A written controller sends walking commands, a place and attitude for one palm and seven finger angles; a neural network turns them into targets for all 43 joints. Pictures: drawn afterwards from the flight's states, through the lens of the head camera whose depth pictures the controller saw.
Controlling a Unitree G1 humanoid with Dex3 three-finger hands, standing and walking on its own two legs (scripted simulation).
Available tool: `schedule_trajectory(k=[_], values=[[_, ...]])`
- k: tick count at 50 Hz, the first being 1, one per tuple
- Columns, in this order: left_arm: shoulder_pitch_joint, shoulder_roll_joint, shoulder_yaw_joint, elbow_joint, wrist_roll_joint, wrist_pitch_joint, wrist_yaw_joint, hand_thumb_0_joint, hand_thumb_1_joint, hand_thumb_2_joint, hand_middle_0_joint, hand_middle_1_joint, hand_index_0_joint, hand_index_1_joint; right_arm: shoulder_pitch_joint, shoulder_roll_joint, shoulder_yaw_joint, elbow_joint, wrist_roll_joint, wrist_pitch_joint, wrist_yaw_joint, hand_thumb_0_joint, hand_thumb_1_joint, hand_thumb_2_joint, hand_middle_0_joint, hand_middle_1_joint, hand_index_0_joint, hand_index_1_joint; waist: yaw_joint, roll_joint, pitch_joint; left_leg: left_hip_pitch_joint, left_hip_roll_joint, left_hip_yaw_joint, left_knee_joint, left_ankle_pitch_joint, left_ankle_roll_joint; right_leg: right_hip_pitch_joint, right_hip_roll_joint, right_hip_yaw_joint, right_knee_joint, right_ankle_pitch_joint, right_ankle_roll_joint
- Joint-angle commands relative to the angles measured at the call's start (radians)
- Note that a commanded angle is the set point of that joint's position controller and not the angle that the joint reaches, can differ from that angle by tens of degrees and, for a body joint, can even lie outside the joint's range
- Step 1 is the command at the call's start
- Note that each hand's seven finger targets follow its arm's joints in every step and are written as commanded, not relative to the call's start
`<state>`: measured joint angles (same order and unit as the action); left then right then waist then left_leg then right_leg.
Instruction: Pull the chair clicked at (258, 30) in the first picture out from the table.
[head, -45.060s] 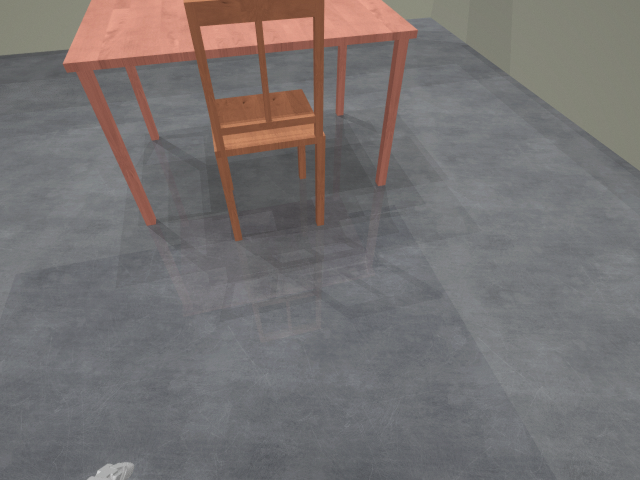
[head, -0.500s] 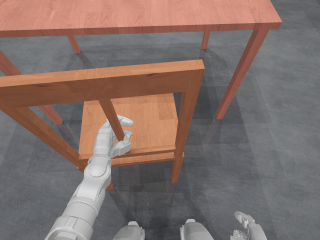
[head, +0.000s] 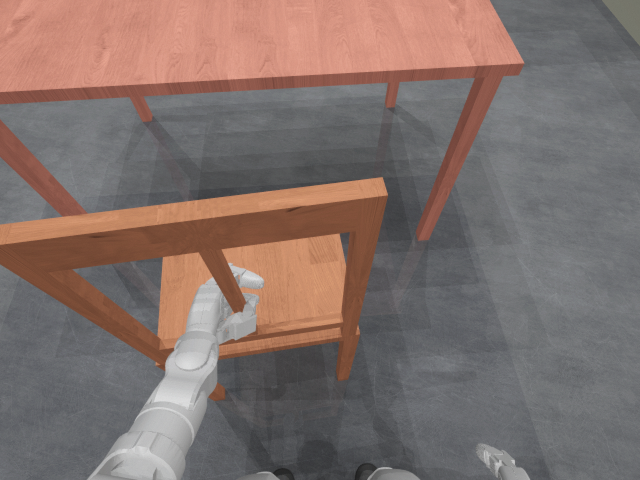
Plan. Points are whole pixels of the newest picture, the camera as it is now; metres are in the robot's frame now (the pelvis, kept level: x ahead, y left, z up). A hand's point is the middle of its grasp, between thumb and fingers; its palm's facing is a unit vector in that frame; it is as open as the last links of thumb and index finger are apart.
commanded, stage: step backward, pulling the chair out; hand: left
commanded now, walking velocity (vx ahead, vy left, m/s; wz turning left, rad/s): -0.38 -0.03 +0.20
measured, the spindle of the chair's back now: (234, 297) +0.36 +0.12 -0.07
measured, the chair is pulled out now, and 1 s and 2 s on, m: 0.28 0.39 0.50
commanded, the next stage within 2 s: none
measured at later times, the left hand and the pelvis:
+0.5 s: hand (250, 383) +0.24 +0.09 -0.07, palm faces -0.08 -0.99 -0.15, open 5.1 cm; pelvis -0.07 +0.00 +0.00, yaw +2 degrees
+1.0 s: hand (244, 399) +0.22 +0.10 -0.07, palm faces -0.08 -0.98 -0.16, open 5.2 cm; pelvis -0.11 +0.00 -0.01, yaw +6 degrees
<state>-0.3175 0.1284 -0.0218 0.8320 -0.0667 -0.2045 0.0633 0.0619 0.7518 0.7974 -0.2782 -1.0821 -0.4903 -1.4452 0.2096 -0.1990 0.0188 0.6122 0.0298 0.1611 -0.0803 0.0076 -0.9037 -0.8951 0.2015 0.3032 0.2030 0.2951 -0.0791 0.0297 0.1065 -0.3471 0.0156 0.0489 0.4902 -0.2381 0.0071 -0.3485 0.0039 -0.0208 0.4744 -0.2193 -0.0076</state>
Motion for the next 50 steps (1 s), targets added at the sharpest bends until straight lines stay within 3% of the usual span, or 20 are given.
schedule_trajectory(k=[1,4,7,12,18,21,24,27,29,31,32,35,38,41,42,44,45,46,47,50], values=[[-0.219,0.144,-0.01,-0.199,0.06,-0.055,0.011,0.0,0.9,0.9,-0.5,-1.45,-0.5,-1.45,0.029,-0.142,-0.059,-0.088,0.005,-0.036,-0.025,0.0,-0.9,-0.9,0.2,0.3,0.2,0.3,0.018,0.025,-0.496,0.255,0.122,-0.089,0.013,0.547,-0.009,0.197,-0.128,0.057,-0.003,0.603,-0.022],[-0.233,0.163,-0.007,-0.188,0.056,-0.056,0.019,0.0,0.9,0.9,-0.5,-1.45,-0.5,-1.45,0.015,-0.146,-0.059,-0.082,0.01,-0.043,-0.027,0.0,-0.9,-0.9,0.2,0.3,0.2,0.3,0.023,0.04,-0.48,0.215,0.099,-0.076,0.005,0.425,-0.012,0.209,-0.149,0.074,-0.025,0.565,-0.021],[-0.242,0.189,0.002,-0.171,0.049,-0.051,0.026,0.0,0.9,0.9,-0.5,-1.45,-0.5,-1.45,0.0,-0.151,-0.061,-0.079,0.019,-0.049,-0.033,0.0,-0.9,-0.9,0.2,0.3,0.2,0.3,0.027,-0.011,-0.453,0.169,0.063,-0.059,0.014,0.26,-0.017,0.215,-0.183,0.101,-0.073,0.503,-0.019],[-0.258,0.183,-0.012,-0.142,0.046,-0.049,0.034,0.0,0.9,0.9,-0.5,-1.45,-0.5,-1.45,-0.022,-0.158,-0.06,-0.072,0.028,-0.067,-0.035,0.0,-0.9,-0.9,0.2,0.3,0.2,0.3,0.036,-0.051,-0.383,0.149,0.027,-0.068,0.008,0.077,-0.008,0.134,-0.212,0.113,-0.166,0.185,-0.023],[-0.28,0.123,-0.052,-0.14,0.05,-0.066,0.04,0.0,0.9,0.9,-0.5,-1.45,-0.5,-1.45,-0.041,-0.16,-0.046,-0.081,0.02,-0.094,-0.042,0.0,-0.9,-0.9,0.2,0.3,0.2,0.3,0.046,0.069,-0.349,0.133,0.13,-0.197,-0.172,0.028,0.046,0.074,-0.071,0.038,-0.041,-0.095,0.003],[-0.311,0.099,-0.068,-0.148,0.048,-0.066,0.042,0.0,0.9,0.9,-0.5,-1.45,-0.5,-1.45,-0.059,-0.154,-0.041,-0.087,0.014,-0.098,-0.044,0.0,-0.9,-0.9,0.2,0.3,0.2,0.3,0.054,0.117,-0.335,0.044,0.192,-0.263,-0.213,-0.033,0.081,0.098,-0.054,0.044,0.082,-0.118,-0.012],[-0.322,0.11,-0.054,-0.133,0.052,-0.07,0.043,0.0,0.9,0.9,-0.5,-1.45,-0.5,-1.45,-0.044,-0.152,-0.047,-0.065,0.009,-0.108,-0.043,0.0,-0.9,-0.9,0.2,0.3,0.2,0.3,0.05,0.07,-0.345,0.063,0.201,-0.267,-0.166,0.02,0.09,0.102,-0.061,0.063,0.077,-0.068,-0.02],[-0.325,0.148,-0.028,-0.116,0.062,-0.074,0.042,0.0,0.9,0.9,-0.5,-1.45,-0.5,-1.45,-0.039,-0.157,-0.057,-0.045,0.002,-0.123,-0.043,0.0,-0.9,-0.9,0.2,0.3,0.2,0.3,0.05,0.055,-0.345,0.029,0.177,-0.237,-0.121,0.012,0.074,0.131,-0.086,0.091,0.031,-0.042,-0.031],[-0.325,0.141,-0.037,-0.119,0.065,-0.08,0.043,0.0,0.9,0.9,-0.5,-1.45,-0.5,-1.45,-0.047,-0.145,-0.055,-0.046,0.004,-0.134,-0.041,0.0,-0.9,-0.9,0.2,0.3,0.2,0.3,0.053,-0.004,-0.314,-0.017,0.123,-0.182,-0.061,-0.134,0.046,0.1,-0.138,0.14,-0.06,-0.156,-0.044],[-0.323,0.178,-0.019,-0.107,0.071,-0.083,0.056,0.0,0.9,0.9,-0.5,-1.45,-0.5,-1.45,-0.018,-0.145,-0.059,-0.028,0.012,-0.147,-0.037,0.0,-0.9,-0.9,0.2,0.3,0.2,0.3,0.051,-0.144,-0.302,0.064,0.007,-0.091,0.175,-0.19,-0.006,-0.044,-0.267,0.267,-0.259,-0.373,-0.097],[-0.313,0.201,0.001,-0.09,0.071,-0.072,0.065,0.0,0.9,0.9,-0.5,-1.45,-0.5,-1.45,-0.003,-0.151,-0.069,-0.004,0.018,-0.148,-0.035,0.0,-0.9,-0.9,0.2,0.3,0.2,0.3,0.058,-0.201,-0.33,0.106,-0.033,-0.073,0.342,-0.165,-0.028,-0.067,-0.35,0.323,-0.32,-0.378,-0.135],[-0.327,0.162,0.01,-0.086,0.072,-0.047,0.066,0.0,0.9,0.9,-0.5,-1.45,-0.5,-1.45,-0.051,-0.137,-0.05,-0.006,0.005,-0.167,-0.028,0.0,-0.9,-0.9,0.2,0.3,0.2,0.3,0.078,-0.169,-0.356,-0.1,-0.019,-0.165,0.516,-0.266,-0.024,0.154,-0.408,0.275,-0.205,0.058,-0.194],[-0.297,0.158,0.021,-0.102,0.067,-0.026,0.07,0.0,0.9,0.9,-0.5,-1.45,-0.5,-1.45,-0.035,-0.142,-0.037,0.01,0.004,-0.17,-0.03,0.0,-0.9,-0.9,0.2,0.3,0.2,0.3,0.064,-0.112,-0.382,-0.05,0.001,-0.154,0.297,-0.251,-0.029,0.24,-0.354,0.156,-0.1,0.331,-0.151],[-0.281,0.101,-0.03,-0.14,0.055,-0.012,0.062,0.0,0.9,0.9,-0.5,-1.45,-0.5,-1.45,0.004,-0.153,-0.038,0.01,0.005,-0.168,-0.041,0.0,-0.9,-0.9,0.2,0.3,0.2,0.3,0.046,-0.162,-0.418,0.02,0.008,-0.1,-0.002,-0.086,-0.033,0.315,-0.317,0.124,-0.044,0.406,-0.103],[-0.286,0.105,-0.04,-0.156,0.052,-0.003,0.061,0.0,0.9,0.9,-0.5,-1.45,-0.5,-1.45,0.003,-0.161,-0.045,0.008,0.003,-0.162,-0.049,0.0,-0.9,-0.9,0.2,0.3,0.2,0.3,0.041,-0.137,-0.421,0.077,0.038,-0.1,-0.106,0.048,-0.028,0.318,-0.288,0.098,0.008,0.429,-0.078],[-0.312,0.059,-0.074,-0.234,0.056,0.0,0.049,0.0,0.9,0.9,-0.5,-1.45,-0.5,-1.45,-0.006,-0.19,-0.063,-0.032,-0.007,-0.145,-0.05,0.0,-0.9,-0.9,0.2,0.3,0.2,0.3,0.048,0.043,-0.431,0.162,0.18,-0.222,-0.115,0.489,0.028,0.224,-0.139,0.006,0.141,0.409,0.002],[-0.325,0.029,-0.091,-0.241,0.062,-0.004,0.041,0.0,0.9,0.9,-0.5,-1.45,-0.5,-1.45,0.001,-0.18,-0.068,-0.04,-0.005,-0.132,-0.04,0.0,-0.9,-0.9,0.2,0.3,0.2,0.3,0.042,0.035,-0.466,0.217,0.212,-0.21,-0.05,0.635,0.035,0.208,-0.113,0.001,0.149,0.397,0.011],[-0.335,0.019,-0.098,-0.263,0.071,-0.011,0.034,0.0,0.9,0.9,-0.5,-1.45,-0.5,-1.45,0.008,-0.158,-0.071,-0.049,-0.002,-0.127,-0.031,0.0,-0.9,-0.9,0.2,0.3,0.2,0.3,0.029,0.029,-0.488,0.23,0.194,-0.153,-0.011,0.659,0.018,0.237,-0.114,0.002,0.121,0.446,0.007],[-0.367,0.029,-0.103,-0.313,0.073,-0.015,0.027,0.0,0.9,0.9,-0.5,-1.45,-0.5,-1.45,-0.018,-0.149,-0.064,-0.055,-0.014,-0.125,-0.03,0.0,-0.9,-0.9,0.2,0.3,0.2,0.3,0.023,0.091,-0.497,0.221,0.19,-0.147,-0.026,0.674,0.007,0.251,-0.133,0.003,0.157,0.511,0.003],[-0.295,0.032,-0.088,-0.306,0.081,-0.019,0.029,0.0,0.9,0.9,-0.5,-1.45,-0.5,-1.45,-0.026,-0.156,-0.077,-0.077,-0.016,-0.106,-0.024,0.0,-0.9,-0.9,0.2,0.3,0.2,0.3,0.031,0.098,-0.451,0.115,0.203,-0.149,-0.025,0.576,-0.007,0.265,-0.126,0.004,0.181,0.442,-0.02]])
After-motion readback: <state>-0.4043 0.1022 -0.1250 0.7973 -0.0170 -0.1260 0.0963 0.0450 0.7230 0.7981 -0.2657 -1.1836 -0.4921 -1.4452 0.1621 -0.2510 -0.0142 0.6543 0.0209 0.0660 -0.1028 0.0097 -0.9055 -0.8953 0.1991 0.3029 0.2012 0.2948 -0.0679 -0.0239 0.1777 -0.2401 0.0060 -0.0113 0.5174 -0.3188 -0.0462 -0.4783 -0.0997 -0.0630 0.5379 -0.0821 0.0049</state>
